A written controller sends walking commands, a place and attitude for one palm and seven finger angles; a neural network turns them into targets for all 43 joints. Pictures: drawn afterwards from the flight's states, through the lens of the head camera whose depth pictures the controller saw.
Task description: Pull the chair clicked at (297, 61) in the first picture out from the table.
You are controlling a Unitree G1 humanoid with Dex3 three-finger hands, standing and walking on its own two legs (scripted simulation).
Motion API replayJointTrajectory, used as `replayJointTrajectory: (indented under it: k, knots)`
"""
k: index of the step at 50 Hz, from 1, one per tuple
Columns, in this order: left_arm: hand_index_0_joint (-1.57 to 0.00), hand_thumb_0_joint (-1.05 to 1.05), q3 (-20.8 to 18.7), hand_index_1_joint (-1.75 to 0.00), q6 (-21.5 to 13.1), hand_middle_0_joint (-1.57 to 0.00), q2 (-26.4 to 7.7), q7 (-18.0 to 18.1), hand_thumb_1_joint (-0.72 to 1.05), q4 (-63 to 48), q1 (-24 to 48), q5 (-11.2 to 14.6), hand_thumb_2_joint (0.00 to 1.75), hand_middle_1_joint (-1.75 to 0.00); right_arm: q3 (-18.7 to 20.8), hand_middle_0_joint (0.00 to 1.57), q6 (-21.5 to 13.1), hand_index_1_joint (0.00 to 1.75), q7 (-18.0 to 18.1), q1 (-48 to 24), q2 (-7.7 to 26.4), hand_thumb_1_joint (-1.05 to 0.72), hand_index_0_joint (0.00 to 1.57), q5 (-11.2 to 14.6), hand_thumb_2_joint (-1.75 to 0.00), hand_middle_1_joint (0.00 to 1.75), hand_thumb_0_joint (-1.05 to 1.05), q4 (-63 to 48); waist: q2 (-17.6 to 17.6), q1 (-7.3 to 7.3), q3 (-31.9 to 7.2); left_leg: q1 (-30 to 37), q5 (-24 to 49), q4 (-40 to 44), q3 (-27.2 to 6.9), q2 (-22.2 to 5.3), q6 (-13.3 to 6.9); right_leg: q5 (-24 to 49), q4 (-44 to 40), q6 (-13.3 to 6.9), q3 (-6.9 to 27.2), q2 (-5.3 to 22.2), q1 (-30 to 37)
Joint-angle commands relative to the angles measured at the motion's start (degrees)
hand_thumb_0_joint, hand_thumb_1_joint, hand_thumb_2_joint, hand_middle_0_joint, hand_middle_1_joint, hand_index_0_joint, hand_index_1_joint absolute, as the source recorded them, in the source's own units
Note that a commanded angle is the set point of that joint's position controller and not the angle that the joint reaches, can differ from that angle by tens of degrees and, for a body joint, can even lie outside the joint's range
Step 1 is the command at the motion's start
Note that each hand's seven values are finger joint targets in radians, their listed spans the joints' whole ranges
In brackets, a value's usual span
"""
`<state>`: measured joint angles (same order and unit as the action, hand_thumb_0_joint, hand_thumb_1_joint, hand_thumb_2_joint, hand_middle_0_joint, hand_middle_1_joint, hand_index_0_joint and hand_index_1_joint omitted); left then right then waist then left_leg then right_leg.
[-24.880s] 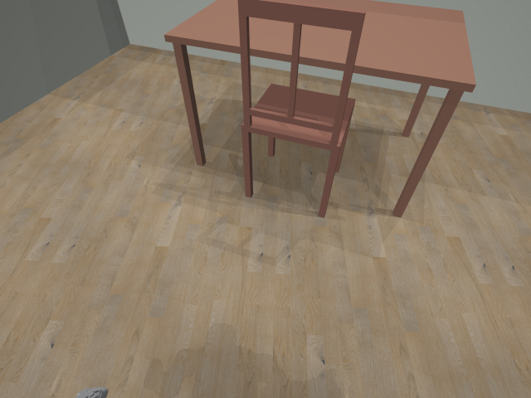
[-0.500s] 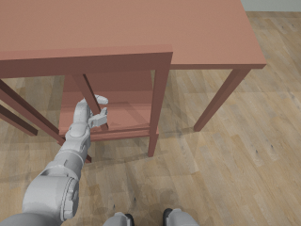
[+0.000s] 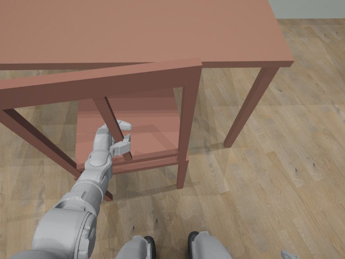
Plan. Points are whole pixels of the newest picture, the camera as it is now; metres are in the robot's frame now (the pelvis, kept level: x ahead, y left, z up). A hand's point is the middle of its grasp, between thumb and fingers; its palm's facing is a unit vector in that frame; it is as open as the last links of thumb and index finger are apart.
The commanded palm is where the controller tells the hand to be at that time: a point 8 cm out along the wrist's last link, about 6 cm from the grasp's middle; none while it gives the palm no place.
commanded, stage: step backward, pulling the chair out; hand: left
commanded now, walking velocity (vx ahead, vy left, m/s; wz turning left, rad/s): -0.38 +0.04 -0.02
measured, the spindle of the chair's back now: (117, 134) +0.42 +0.14 -0.04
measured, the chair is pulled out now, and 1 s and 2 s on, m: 0.14 0.21 0.30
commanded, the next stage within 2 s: none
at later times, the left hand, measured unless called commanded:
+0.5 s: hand (121, 165) +0.34 +0.12 -0.06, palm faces +0.02 -0.98 -0.19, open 5.4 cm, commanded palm +0.35 +0.18 -0.05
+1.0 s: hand (120, 167) +0.33 +0.12 -0.06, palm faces +0.00 -0.98 -0.19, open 5.4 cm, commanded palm +0.34 +0.18 -0.05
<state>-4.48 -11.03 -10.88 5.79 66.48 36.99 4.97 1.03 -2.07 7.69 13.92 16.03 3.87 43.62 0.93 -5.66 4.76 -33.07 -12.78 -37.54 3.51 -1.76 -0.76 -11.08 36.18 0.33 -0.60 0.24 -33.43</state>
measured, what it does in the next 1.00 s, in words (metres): stands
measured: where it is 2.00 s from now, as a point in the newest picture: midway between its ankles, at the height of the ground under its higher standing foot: outside the picture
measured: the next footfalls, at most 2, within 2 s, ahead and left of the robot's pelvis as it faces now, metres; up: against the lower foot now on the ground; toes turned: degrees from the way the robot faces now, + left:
left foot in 2.00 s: -0.11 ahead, +0.15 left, +0.00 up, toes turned +0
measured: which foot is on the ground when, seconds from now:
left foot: down 0.00-1.00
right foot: down 0.00-1.00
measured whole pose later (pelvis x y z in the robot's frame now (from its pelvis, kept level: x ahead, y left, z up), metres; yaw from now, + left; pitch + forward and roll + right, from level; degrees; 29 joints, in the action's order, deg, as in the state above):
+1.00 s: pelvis -0.04 +0.00 +0.00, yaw +0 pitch +3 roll +1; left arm -2.1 -10.6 -10.8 4.9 63.9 32.8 3.7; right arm 0.1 -1.6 7.8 11.8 12.4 2.2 44.2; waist -0.1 -3.5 7.7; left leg -22.9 -20.0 -39.9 1.8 -2.0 2.1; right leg -9.0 36.9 -0.2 -1.1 2.1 -31.0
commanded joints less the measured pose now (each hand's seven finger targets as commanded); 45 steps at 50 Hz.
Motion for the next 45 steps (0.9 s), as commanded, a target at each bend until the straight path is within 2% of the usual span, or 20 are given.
replayJointTrajectory:
  k: [1, 5, 8, 13, 15, 17, 19, 22, 24, 25, 28, 31, 34, 35, 36, 37, 39, 40, 43, 45]
  knots:
    - [-0.5, 0.0, 0.8, -1.45, -5.2, -0.5, -12.9, 0.9, 0.9, -13.8, 20.8, -1.8, 0.9, -1.45, 1.8, 0.2, -2.9, 0.3, 0.8, 4.2, 7.8, -0.9, 0.2, 0.3, -0.9, 0.3, 0.0, -4.6, 3.5, 2.11, -25.8, 10.4, -3.9, 6.7, -7.1, -6.7, -1.1, -6.8, -3.7, 0.2, 4.8, 5.4, 12.1]
    - [-0.5, 0.0, 2.4, -1.45, -6.0, -0.5, -11.5, 1.0, 0.9, -13.6, 17.6, -1.9, 0.9, -1.45, 1.5, 0.2, -4.0, 0.3, 0.9, 4.4, 7.3, -0.9, 0.2, 0.2, -0.9, 0.3, 0.0, -4.9, -1.6, 2.22, -22.8, 12.2, -12.1, 4.0, -5.5, -3.9, 0.1, -13.4, -9.9, -1.2, 8.4, 8.2, 8.0]
    - [-0.5, 0.0, 2.4, -1.45, -6.5, -0.5, -11.3, 1.1, 0.9, -13.5, 15.2, -2.2, 0.9, -1.45, 1.4, 0.2, -4.5, 0.3, 1.1, 4.6, 7.2, -0.9, 0.2, -0.1, -0.9, 0.3, 0.0, -4.4, -4.5, 2.47, -22.8, 14.6, -11.7, 3.0, -5.1, -2.8, 0.5, -13.3, -13.3, -1.8, 10.5, 10.0, 7.8]
    - [-0.5, 0.0, 3.3, -1.45, -7.1, -0.5, -9.7, 1.1, 0.9, -13.8, 12.5, -2.6, 0.9, -1.45, 1.2, 0.2, -4.4, 0.3, 1.3, 3.5, 7.3, -0.9, 0.2, -0.3, -0.9, 0.3, 0.0, -4.4, -1.0, 3.04, -21.8, 15.8, -5.8, 7.6, -6.8, -5.9, -0.2, -9.2, -8.5, -0.5, 6.6, 6.8, 8.2]
    - [-0.5, 0.0, 3.8, -1.45, -7.2, -0.5, -8.6, 0.9, 0.9, -15.0, 12.4, -2.6, 0.9, -1.45, 0.8, 0.2, -4.2, 0.3, 1.3, 2.5, 6.8, -0.9, 0.2, -0.6, -0.9, 0.3, 0.0, -5.0, 2.0, 3.49, -21.0, 13.7, -6.6, 11.1, -8.9, -8.5, -1.5, -10.5, -3.6, -0.1, 4.5, 4.6, 9.3]
    - [-0.5, 0.0, 3.6, -1.45, -7.0, -0.5, -8.2, 0.9, 0.9, -15.5, 12.0, -2.8, 0.9, -1.45, 0.8, 0.2, -3.8, 0.3, 1.5, 2.0, 6.9, -0.9, 0.2, -0.9, -0.9, 0.3, 0.0, -5.0, 5.9, 3.86, -21.1, 12.7, -1.4, 12.8, -11.6, -11.1, -2.8, -6.7, 2.9, -0.1, 2.6, 2.9, 10.8]
    - [-0.5, 0.0, 3.6, -1.45, -6.9, -0.5, -7.6, 0.6, 0.9, -16.4, 12.5, -2.9, 0.9, -1.45, 0.8, 0.2, -3.6, 0.3, 1.3, 1.9, 6.2, -0.9, 0.2, -1.4, -0.9, 0.3, 0.0, -4.8, 6.2, 4.08, -22.1, 14.6, 6.6, 10.9, -11.8, -12.5, -3.4, -2.9, 4.8, -0.2, 2.5, 2.9, 11.6]
    - [-0.5, 0.0, 2.8, -1.45, -6.3, -0.5, -8.7, 0.6, 0.9, -16.3, 12.3, -3.4, 0.9, -1.45, 1.1, 0.2, -3.1, 0.3, 1.2, 1.3, 6.1, -0.9, 0.2, -1.6, -0.9, 0.3, 0.0, -4.6, 6.1, 4.13, -21.0, 9.8, 3.3, 9.8, -10.2, -12.0, -2.8, -2.5, 4.5, -0.6, 3.6, 3.7, 14.8]
    - [-0.5, 0.0, 2.7, -1.45, -6.2, -0.5, -9.1, 0.7, 0.9, -16.2, 12.0, -3.2, 0.9, -1.45, 1.2, 0.2, -3.3, 0.3, 1.2, 1.3, 5.9, -0.9, 0.2, -1.3, -0.9, 0.3, 0.0, -4.8, 2.8, 4.26, -20.1, 7.3, -3.3, 7.1, -8.4, -9.6, -1.8, -3.0, 1.1, -1.6, 6.7, 5.5, 15.3]
    - [-0.5, 0.0, 2.6, -1.45, -6.3, -0.5, -9.8, 0.8, 0.9, -16.0, 11.7, -3.1, 0.9, -1.45, 1.4, 0.2, -3.5, 0.3, 1.2, 2.1, 5.7, -0.9, 0.2, -1.2, -0.9, 0.3, 0.0, -4.7, -1.0, 3.87, -20.2, 7.9, -7.1, 3.9, -6.7, -6.8, -0.6, -3.8, -2.6, -2.7, 10.3, 7.9, 13.5]
    - [-0.5, 0.0, 1.3, -1.45, -5.9, -0.5, -12.8, 1.5, 0.9, -13.5, 10.0, -3.2, 0.9, -1.45, 1.8, 0.2, -3.8, 0.3, 0.7, 3.5, 5.5, -0.9, 0.2, -1.0, -0.9, 0.3, 0.0, -3.3, -10.5, 3.7, -22.0, 12.3, -14.5, -9.6, -4.1, 1.1, 2.7, -5.3, -17.3, -6.8, 21.6, 18.9, 10.5]
    - [-0.5, 0.0, 0.8, -1.45, -4.7, -0.5, -12.3, 1.2, 0.9, -13.1, 9.4, -3.5, 0.9, -1.45, 1.3, 0.2, -4.0, 0.3, 0.1, 2.0, 5.9, -0.9, 0.2, -1.1, -0.9, 0.3, 0.0, -2.7, -10.3, 4.02, -23.5, 8.6, -16.4, -13.2, -7.5, 1.6, 3.0, 15.2, -14.0, -9.0, 18.7, 21.1, 19.9]
    - [-0.5, 0.0, 1.9, -1.45, -3.8, -0.5, -10.5, 0.8, 0.9, -14.3, 11.5, -3.3, 0.9, -1.45, 0.7, 0.2, -3.7, 0.3, 0.3, 2.4, 6.4, -0.9, 0.2, -0.9, -0.9, 0.3, 0.0, -1.4, -7.9, 2.96, -24.9, 13.7, -9.3, 2.3, -6.8, 0.0, 2.8, 28.1, -8.0, -5.6, 11.6, 18.1, 23.5]
    - [-0.5, 0.0, 2.6, -1.45, -3.6, -0.5, -9.7, 0.7, 0.9, -14.7, 12.1, -3.1, 0.9, -1.45, 0.9, 0.2, -3.5, 0.3, 0.7, 2.8, 6.9, -0.9, 0.2, -1.0, -0.9, 0.3, 0.0, -1.1, -6.1, 2.71, -25.3, 16.3, 0.5, 9.4, -6.3, -1.6, 2.3, 28.6, -5.2, -3.4, 8.6, 15.2, 23.2]
    - [-0.5, 0.0, 3.1, -1.45, -3.4, -0.5, -9.6, 0.7, 0.9, -14.8, 12.5, -2.9, 0.9, -1.45, 1.4, 0.2, -3.0, 0.3, 1.2, 1.8, 8.1, -0.9, 0.2, -1.0, -0.9, 0.3, 0.0, -2.0, -1.0, 3.3, -24.1, 17.9, 10.8, 11.5, -8.2, -4.9, 1.2, 25.7, -3.5, -0.9, 5.1, 10.9, 21.4]
    - [-0.5, 0.0, 3.7, -1.45, -3.5, -0.5, -7.9, 0.4, 0.9, -15.5, 13.2, -2.6, 0.9, -1.45, 1.9, 0.2, -2.7, 0.3, 1.1, 2.6, 7.8, -0.9, 0.2, -0.9, -0.9, 0.3, 0.0, -2.4, 0.3, 3.87, -24.9, 19.8, 17.8, 10.5, -7.9, -7.3, 0.4, 23.4, -2.8, 0.5, 3.4, 8.1, 20.3]
    - [-0.5, 0.0, 6.4, -1.45, -4.3, -0.5, -4.4, -0.4, 0.9, -19.3, 18.4, -2.7, 0.9, -1.45, 1.4, 0.2, -1.9, 0.3, 1.0, 1.1, 6.4, -0.9, 0.2, -1.6, -0.9, 0.3, 0.0, -4.1, 7.4, 3.31, -27.2, 21.4, 23.1, 9.8, -9.4, -10.3, -0.6, 16.1, 2.6, 0.9, 1.1, 5.8, 18.8]
    - [-0.5, 0.0, 5.2, -1.45, -4.4, -0.5, -5.3, -0.3, 0.9, -18.9, 18.5, -2.9, 0.9, -1.45, 1.5, 0.2, -1.5, 0.3, 1.1, 0.8, 6.2, -0.9, 0.2, -1.9, -0.9, 0.3, 0.0, -4.3, 9.0, 3.47, -26.3, 20.3, 26.0, 9.2, -9.6, -11.0, -0.8, 13.9, 4.4, 0.7, 1.1, 5.4, 18.2]
    - [-0.5, 0.0, 3.9, -1.45, -4.6, -0.5, -6.1, -0.2, 0.9, -17.9, 17.8, -3.2, 0.9, -1.45, 1.9, 0.2, -1.0, 0.3, 0.7, 1.8, 6.2, -0.9, 0.2, -2.0, -0.9, 0.3, 0.0, -4.2, 9.9, 3.64, -25.3, 20.9, 30.4, 7.3, -9.5, -12.2, -1.0, 7.9, 5.3, -0.2, 1.3, 4.6, 16.9]
    - [-0.5, 0.0, 3.3, -1.45, -5.1, -0.5, -6.8, -0.2, 0.9, -16.9, 17.7, -3.4, 0.9, -1.45, 2.1, 0.2, -1.1, 0.3, 0.5, 2.3, 6.1, -0.9, 0.2, -1.9, -0.9, 0.3, 0.0, -3.9, 6.8, 3.43, -24.2, 18.1, 26.9, 5.3, -8.3, -11.5, -0.1, 15.7, 3.1, -0.7, 2.2, 5.5, 18.9]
